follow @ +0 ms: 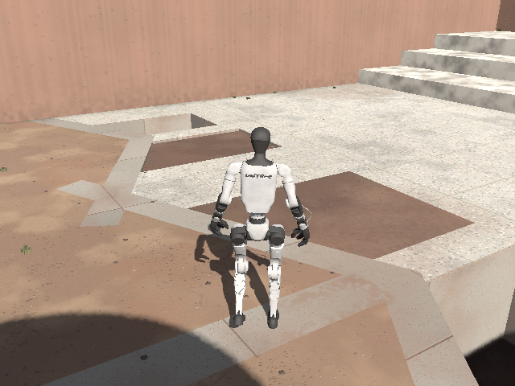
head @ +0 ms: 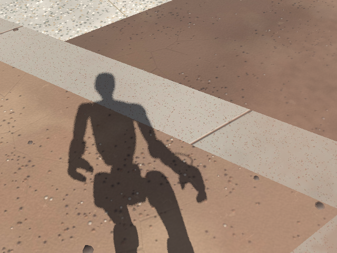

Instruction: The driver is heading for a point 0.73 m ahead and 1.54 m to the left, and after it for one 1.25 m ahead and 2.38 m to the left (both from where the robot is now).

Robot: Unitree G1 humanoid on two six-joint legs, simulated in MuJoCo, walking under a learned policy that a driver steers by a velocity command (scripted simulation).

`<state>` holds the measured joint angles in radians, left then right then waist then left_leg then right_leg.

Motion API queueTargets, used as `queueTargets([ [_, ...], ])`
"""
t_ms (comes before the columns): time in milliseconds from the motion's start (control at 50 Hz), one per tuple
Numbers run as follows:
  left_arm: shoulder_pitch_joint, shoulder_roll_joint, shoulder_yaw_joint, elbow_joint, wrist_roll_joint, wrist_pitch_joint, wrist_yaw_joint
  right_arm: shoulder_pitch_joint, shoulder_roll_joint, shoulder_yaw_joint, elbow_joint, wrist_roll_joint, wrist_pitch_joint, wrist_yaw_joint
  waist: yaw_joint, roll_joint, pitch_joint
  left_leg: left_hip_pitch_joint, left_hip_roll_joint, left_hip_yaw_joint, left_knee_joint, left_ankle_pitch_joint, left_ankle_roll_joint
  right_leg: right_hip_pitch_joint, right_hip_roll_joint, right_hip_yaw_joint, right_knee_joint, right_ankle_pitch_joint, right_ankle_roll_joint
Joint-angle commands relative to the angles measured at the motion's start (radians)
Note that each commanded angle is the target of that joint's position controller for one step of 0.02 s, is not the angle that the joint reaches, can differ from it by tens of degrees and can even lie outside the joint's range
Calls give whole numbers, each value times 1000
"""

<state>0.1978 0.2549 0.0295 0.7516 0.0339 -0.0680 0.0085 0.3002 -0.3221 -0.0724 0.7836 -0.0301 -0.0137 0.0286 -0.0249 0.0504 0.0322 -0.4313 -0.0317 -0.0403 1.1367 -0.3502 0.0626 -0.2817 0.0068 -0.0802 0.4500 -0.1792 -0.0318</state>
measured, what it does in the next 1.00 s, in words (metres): walks ahead, turning left: left foot, then right foot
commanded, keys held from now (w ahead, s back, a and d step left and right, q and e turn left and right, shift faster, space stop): w+q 0.80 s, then w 0.20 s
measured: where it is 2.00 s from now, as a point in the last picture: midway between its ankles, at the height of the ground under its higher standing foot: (82, 163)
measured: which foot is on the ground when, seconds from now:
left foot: up 0.00-0.34, down 0.36-0.88, up 0.90-1.00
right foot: down 0.00-0.38, up 0.40-0.86, down 0.88-1.00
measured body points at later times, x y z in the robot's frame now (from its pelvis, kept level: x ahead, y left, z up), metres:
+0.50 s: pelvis +0.25 +0.07 -0.01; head +0.28 +0.10 +0.44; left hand +0.24 +0.35 -0.14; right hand +0.47 -0.14 -0.11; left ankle +0.28 +0.14 -0.74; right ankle +0.19 -0.09 -0.64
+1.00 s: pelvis +0.53 +0.14 -0.01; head +0.55 +0.14 +0.44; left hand +0.52 +0.44 -0.10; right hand +0.71 -0.08 -0.14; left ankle +0.35 +0.16 -0.66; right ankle +0.62 +0.09 -0.74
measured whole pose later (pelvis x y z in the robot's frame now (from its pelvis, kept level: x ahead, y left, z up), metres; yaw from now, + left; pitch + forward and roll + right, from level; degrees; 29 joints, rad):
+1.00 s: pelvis +0.53 +0.14 -0.01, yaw +33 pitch +1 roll +0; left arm 0.17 0.26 0.03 0.72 0.04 -0.06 0.00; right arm 0.37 -0.30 -0.06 0.81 -0.02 -0.04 0.01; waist -0.04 0.03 0.03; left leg -0.29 -0.11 -0.11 1.09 -0.39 0.08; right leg -0.35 0.02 -0.04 0.52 -0.18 -0.04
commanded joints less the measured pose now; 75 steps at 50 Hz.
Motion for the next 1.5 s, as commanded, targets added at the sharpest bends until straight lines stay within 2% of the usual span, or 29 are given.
queueTargets([
  [20, 83, 111, 32, -14, -14, -33, -6, 18, -41, -5, -69, -7, 13, 21, 17, -156, -26, -179, 81, -32, 24, 66, -17, 151, -279, 237, -270, 124, -121],
  [180, 140, 127, 44, 35, -15, -34, -11, -230, 7, 20, -155, -2, 12, 49, 55, -137, 26, -238, 101, 48, -293, 316, -35, 204, -243, -23, -300, 243, -105],
  [280, 205, 167, 55, 71, -14, -14, 1, -331, 1, 24, -198, -13, 10, 57, 80, -138, 51, -168, 70, 139, -478, 214, 24, 314, -282, -96, -233, 397, -77],
  [320, 214, 197, 60, 83, -12, 1, 7, -288, -13, 15, -192, -20, 11, 46, 53, -156, 8, -69, 4, 180, -515, 101, 64, 362, -287, -138, -85, 723, -63],
  [360, 203, 215, 61, 78, -17, 19, 9, -42, -49, -10, -117, -29, -4, 26, -61, -117, -140, 233, -76, 181, -618, 102, 122, 295, -264, -181, 284, 805, -41],
  [380, 210, 178, 48, 44, -10, 19, 7, 120, -130, -39, -77, -36, -8, 8, -120, -9, -260, 505, 83, -47, -655, -16, 170, 74, -240, -182, 583, 461, -9],
  [400, 207, 85, 30, -44, -18, 12, -14, 68, -251, -67, -102, -2, 1, -3, -48, 263, -349, 793, 358, -624, -780, -39, 319, -384, -18, -112, 945, -354, 59],
  [420, 83, 167, 42, -64, -3, 4, -15, 108, -233, -67, -119, 11, 11, -11, -117, 63, -328, 778, 368, -658, -846, 104, 318, -504, -32, 74, 997, -316, 54],
  [460, 63, 127, 28, -61, -21, -14, -15, 42, -134, -40, -79, 19, 4, -25, -32, -49, -105, 515, 299, -394, -835, 399, 264, -455, -118, 98, 842, -172, 41],
  [480, 65, 120, 28, -58, -6, -3, -14, 8, -108, -30, -76, 26, -5, -27, 6, -67, -66, 408, 241, -320, -849, 471, 230, -382, -138, 109, 769, -172, 44],
  [500, 111, 116, 24, -52, 9, 16, -14, -22, -97, -25, -84, 25, -12, -28, 40, -14, -69, 331, 224, -301, -865, 509, 243, -314, -138, 107, 740, -181, 57],
  [560, 105, 107, 26, -49, 16, 48, -24, -19, -94, -22, -74, 25, -35, -21, 59, -28, -56, 255, 159, -241, -903, 490, 235, -287, -125, 86, 629, -141, 79],
  [780, -250, 95, 10, -171, -4, 29, -35, 167, -129, -37, -24, 16, -39, -30, -65, 11, 6, 394, 150, -323, -836, 524, 170, -348, -43, 96, 196, 116, 73],
  [860, -47, 137, 29, -113, -3, 11, -18, 105, -142, -35, -27, 16, -45, -34, 40, 19, -52, 340, 132, -317, -670, 716, 95, 8, 23, 65, 62, 27, 10],
  [880, 74, 165, 42, -81, 7, -2, -7, 105, -121, -27, -19, 22, -51, -28, 101, -31, -122, 293, 71, -259, -484, 712, 70, 187, -16, 91, 12, 38, -21],
  [900, 239, 233, 56, -73, 27, -9, 10, 118, -49, -4, -44, 27, -60, -25, 158, -137, -271, 174, 15, -183, -196, 437, 45, 403, -252, 347, -23, -168, -77],
  [920, 229, 322, 79, -55, 28, 2, 7, 250, -4, 1, -56, 44, -57, -24, 72, -390, -321, -104, -146, -92, 28, -178, 11, 540, -441, 829, -171, -226, -199],
  [940, 162, 223, 65, -61, 2, 12, -3, 212, -73, -3, -17, 7, -44, -34, 52, -191, -187, -193, -58, -123, 108, -125, 21, 425, -416, 833, -188, -342, -196],
  [960, 98, 149, 48, -69, -7, 11, -9, 128, -76, -5, -22, 3, -42, -25, 49, -95, -80, -181, -30, -118, 90, -37, 18, 305, -366, 670, -196, -294, -181],
  [1000, 71, 106, 34, -44, -4, 1, -13, 56, -52, 2, -36, -3, -36, -10, 33, -105, -18, -151, 17, -94, 12, 18, 8, 197, -274, 447, -221, -45, -147],
  [1100, 141, 120, 37, 25, -24, -36, -24, 2, -27, 15, -45, -15, -17, 8, 15, -152, -26, -175, 34, -51, -81, 78, -24, 190, -231, 273, -265, 242, -164],
  [1260, 244, 143, 41, 106, -26, -24, -28, -286, 15, 56, -118, -3, -29, 22, 76, -147, 20, -78, 67, 96, -505, 275, -35, 190, -201, 136, -282, 336, -133],
  [1320, 246, 164, 46, 127, -21, -14, -21, -279, -9, 48, -117, -4, -32, 11, 54, -145, 22, -28, 48, 106, -568, 212, 7, 261, -243, 132, -222, 437, -120],
  [1360, 236, 163, 44, 137, -23, -4, -15, -133, -26, 34, -63, -15, -41, 1, -15, -114, -53, 174, -7, 133, -656, 195, 51, 274, -212, 59, -13, 648, -89],
  [1380, 242, 143, 36, 133, -21, -2, -11, 15, -61, 18, -11, -25, -49, -7, -69, -78, -143, 379, 15, 87, -664, 177, 86, 188, -174, 14, 179, 596, -65],
  [1400, 252, 81, 16, 81, -30, -3, -12, 162, -152, -7, 6, -41, -52, -19, -109, 74, -271, 640, 273, -261, -706, 54, 169, -60, -106, -47, 507, 238, -27],
  [1420, 298, 75, 20, 68, -22, -1, -15, 177, -209, -26, 21, -6, -38, -21, -72, 226, -315, 740, 422, -670, -850, 47, 276, -321, 42, -2, 744, -353, -9],
  [1440, 198, 146, 38, 62, 0, 6, -11, 105, -153, -17, 19, 26, -32, -19, -59, 78, -178, 661, 365, -578, -856, 9, 251, -425, -28, 96, 788, -297, -20],
  [1500, 129, 106, 28, 45, 1, 1, -23, -17, -59, 5, 14, 24, -42, -18, 28, 3, -13, 361, 233, -319, -919, 270, 184, -320, -101, 101, 646, -141, -2],
])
